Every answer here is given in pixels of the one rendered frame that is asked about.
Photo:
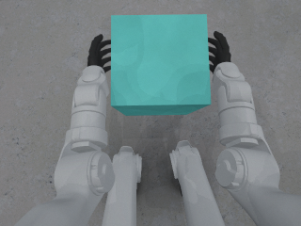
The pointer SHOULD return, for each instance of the robot right upper arm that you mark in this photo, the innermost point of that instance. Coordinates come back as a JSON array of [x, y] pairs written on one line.
[[252, 179]]

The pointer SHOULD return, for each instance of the left robot shin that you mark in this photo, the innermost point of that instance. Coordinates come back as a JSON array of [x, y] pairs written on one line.
[[122, 149]]

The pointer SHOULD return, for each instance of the carton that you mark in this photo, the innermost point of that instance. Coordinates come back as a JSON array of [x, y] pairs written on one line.
[[159, 64]]

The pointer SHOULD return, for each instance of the robot left upper arm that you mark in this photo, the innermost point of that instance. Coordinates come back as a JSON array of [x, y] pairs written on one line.
[[81, 179]]

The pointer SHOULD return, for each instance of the right robot hand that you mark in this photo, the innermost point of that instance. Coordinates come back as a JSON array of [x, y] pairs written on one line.
[[221, 51]]

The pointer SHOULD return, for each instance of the right robot forearm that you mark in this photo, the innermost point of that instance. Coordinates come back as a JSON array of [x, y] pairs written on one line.
[[236, 110]]

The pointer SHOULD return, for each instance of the left robot forearm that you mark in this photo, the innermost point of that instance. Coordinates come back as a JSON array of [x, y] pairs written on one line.
[[88, 113]]

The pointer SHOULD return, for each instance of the left robot hand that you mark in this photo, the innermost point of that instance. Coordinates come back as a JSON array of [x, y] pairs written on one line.
[[95, 54]]

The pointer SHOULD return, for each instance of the left robot thigh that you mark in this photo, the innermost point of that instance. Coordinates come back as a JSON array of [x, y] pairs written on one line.
[[120, 207]]

